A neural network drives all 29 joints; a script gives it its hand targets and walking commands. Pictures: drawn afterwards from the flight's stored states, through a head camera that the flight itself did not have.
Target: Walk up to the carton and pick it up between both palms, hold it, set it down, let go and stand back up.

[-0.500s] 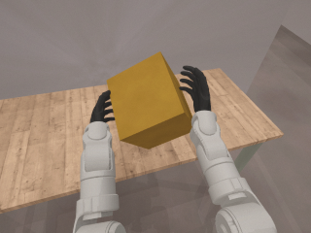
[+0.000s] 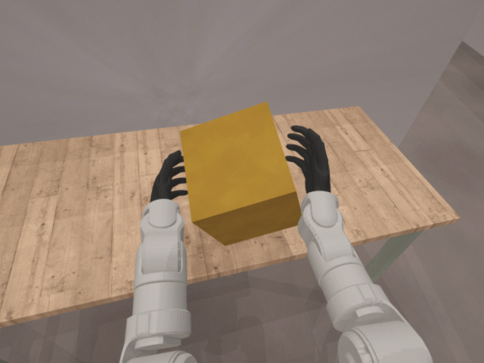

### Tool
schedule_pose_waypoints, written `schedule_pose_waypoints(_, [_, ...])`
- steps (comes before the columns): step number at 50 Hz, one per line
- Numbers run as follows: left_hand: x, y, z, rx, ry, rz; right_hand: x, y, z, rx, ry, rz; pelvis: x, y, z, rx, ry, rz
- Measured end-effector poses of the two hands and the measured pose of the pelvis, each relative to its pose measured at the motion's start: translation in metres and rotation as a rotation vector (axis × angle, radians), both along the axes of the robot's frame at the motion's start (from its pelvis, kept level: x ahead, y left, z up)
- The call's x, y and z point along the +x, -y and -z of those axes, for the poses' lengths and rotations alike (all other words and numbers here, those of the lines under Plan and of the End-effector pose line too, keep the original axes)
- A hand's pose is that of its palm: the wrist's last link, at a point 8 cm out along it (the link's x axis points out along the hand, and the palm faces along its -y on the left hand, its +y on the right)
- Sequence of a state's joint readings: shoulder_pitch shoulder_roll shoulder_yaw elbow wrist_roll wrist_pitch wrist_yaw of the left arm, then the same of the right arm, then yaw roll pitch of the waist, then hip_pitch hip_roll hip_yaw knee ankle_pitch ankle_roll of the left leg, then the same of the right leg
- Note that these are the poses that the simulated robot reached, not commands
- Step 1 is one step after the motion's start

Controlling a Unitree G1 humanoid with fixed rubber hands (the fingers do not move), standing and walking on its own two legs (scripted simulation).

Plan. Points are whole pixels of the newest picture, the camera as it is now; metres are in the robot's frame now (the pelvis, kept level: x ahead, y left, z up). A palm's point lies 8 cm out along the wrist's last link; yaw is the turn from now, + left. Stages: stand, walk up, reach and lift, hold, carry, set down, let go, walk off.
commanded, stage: set down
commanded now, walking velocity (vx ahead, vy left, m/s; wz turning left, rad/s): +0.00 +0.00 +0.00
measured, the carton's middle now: (244, 179) +0.41 +0.00 +0.07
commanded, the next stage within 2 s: none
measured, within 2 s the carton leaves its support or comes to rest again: rests again in 1.68 s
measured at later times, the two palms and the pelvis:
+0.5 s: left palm (167, 206) +0.36 +0.14 +0.06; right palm (307, 186) +0.38 -0.10 +0.09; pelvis +0.00 +0.00 +0.00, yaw -1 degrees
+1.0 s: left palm (163, 209) +0.37 +0.15 +0.04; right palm (300, 197) +0.38 -0.10 +0.06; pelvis +0.01 +0.00 +0.00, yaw -2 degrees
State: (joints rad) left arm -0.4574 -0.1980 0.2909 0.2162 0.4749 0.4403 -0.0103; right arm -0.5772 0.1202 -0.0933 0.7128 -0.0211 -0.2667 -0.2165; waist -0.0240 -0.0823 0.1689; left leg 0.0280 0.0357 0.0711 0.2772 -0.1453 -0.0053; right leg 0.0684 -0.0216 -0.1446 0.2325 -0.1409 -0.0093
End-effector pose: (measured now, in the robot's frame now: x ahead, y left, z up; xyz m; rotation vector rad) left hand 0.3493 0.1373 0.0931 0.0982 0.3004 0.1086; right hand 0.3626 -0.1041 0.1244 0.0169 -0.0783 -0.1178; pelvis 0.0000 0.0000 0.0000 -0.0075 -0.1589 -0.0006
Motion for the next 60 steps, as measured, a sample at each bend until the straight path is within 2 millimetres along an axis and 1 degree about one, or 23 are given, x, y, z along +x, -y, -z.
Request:
schedule_pose_waypoints(7, [0.003,0.001,0.01,-0.003,-0.022,-0.011,0.004,0.001,0.012,0.006,-0.039,0.009,-0.002,0.0,0.0,0.0,-0.024,0.009])
schedule_pose_waypoints(18, [0.01,0.002,0.021,-0.029,-0.039,-0.022,0.012,0.002,0.023,-0.005,-0.078,0.008,0.002,0.002,-0.001,0.002,-0.053,0.018])
schedule_pose_waypoints(27, [0.012,-0.002,0.036,-0.045,-0.053,-0.046,0.017,-0.002,0.039,-0.011,-0.13,0.005,0.006,0.003,-0.001,0.001,-0.083,0.022])
schedule_pose_waypoints(37, [0.018,-0.009,0.042,-0.051,-0.04,-0.061,0.017,-0.006,0.058,-0.016,-0.197,0.003,0.007,0.001,-0.001,-0.002,-0.127,0.025])
schedule_pose_waypoints(45, [0.021,-0.011,0.047,-0.047,-0.032,-0.067,0.018,-0.009,0.061,-0.018,-0.21,0.004,0.007,-0.002,-0.001,-0.004,-0.157,0.03])
schedule_pose_waypoints(54, [0.015,-0.01,0.059,-0.055,-0.04,-0.07,0.014,-0.008,0.069,-0.026,-0.233,0.005,0.004,-0.003,-0.001,-0.003,-0.167,0.036])
schedule_pose_waypoints(60, [0.014,-0.007,0.06,-0.06,-0.018,-0.071,0.011,-0.004,0.072,-0.028,-0.235,0.015,0.002,-0.002,-0.001,-0.002,-0.179,0.041])
